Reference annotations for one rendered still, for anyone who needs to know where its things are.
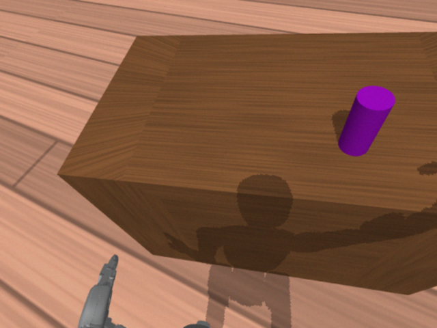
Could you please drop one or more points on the can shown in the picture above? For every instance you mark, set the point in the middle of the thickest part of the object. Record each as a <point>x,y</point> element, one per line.
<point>368,113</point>

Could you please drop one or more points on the left robot hand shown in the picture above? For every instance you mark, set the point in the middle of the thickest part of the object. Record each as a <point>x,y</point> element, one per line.
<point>96,309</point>

